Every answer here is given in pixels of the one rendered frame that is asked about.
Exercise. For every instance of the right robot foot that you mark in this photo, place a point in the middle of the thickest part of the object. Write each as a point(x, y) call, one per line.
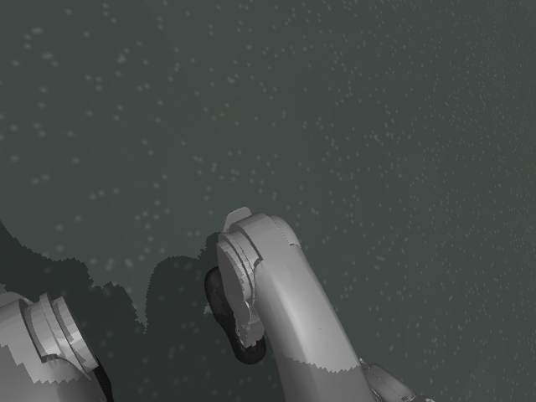
point(224, 315)

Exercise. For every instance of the right robot hand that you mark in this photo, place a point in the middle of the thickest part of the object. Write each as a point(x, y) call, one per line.
point(386, 386)

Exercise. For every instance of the left robot foot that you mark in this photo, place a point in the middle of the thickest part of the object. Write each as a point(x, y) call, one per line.
point(103, 381)

